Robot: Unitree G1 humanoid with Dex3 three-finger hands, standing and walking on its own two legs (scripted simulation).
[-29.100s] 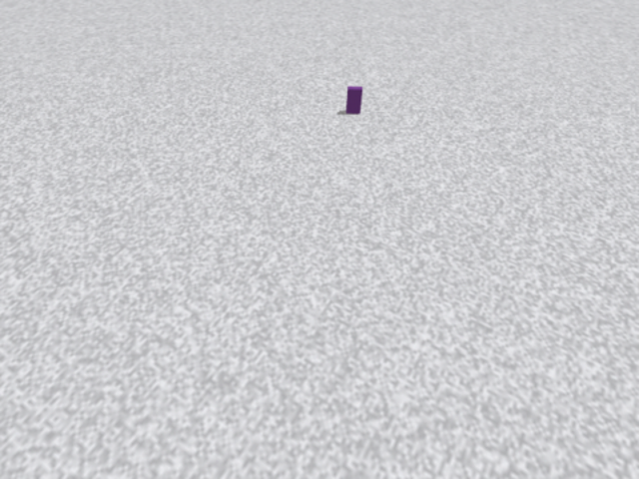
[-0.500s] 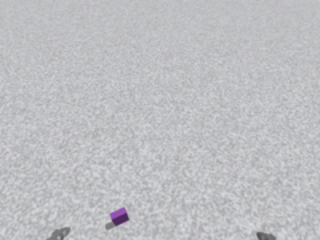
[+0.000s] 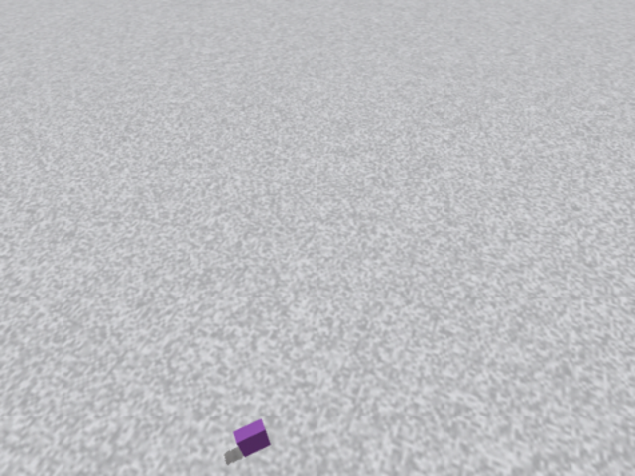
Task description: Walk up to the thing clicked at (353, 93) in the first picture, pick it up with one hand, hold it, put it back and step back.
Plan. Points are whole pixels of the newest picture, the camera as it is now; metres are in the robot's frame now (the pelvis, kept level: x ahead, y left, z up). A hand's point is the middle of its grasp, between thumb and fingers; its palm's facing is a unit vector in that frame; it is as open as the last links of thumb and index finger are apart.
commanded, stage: stand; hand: left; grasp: from the side
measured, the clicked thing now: (252, 438) +0.35 +0.21 -0.70
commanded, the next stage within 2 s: step back in 1.50 s
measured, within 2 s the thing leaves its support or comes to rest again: neither
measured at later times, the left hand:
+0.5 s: hand out of the picture +0.06 +0.24 -0.16, palm faces -0.02 -0.94 -0.34, open 7.4 cm
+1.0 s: hand out of the picture +0.09 +0.24 -0.16, palm faces -0.02 -0.94 -0.34, open 7.4 cm
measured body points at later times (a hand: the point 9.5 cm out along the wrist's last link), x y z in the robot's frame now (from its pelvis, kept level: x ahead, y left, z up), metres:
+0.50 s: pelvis +0.00 -0.01 +0.00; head +0.01 -0.01 +0.45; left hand +0.06 +0.29 -0.13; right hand +0.06 -0.30 -0.14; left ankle +0.03 +0.12 -0.74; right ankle +0.01 -0.14 -0.74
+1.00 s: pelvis +0.02 -0.01 +0.00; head +0.04 -0.01 +0.45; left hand +0.09 +0.29 -0.13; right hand +0.09 -0.30 -0.13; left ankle +0.03 +0.12 -0.74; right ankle +0.01 -0.14 -0.74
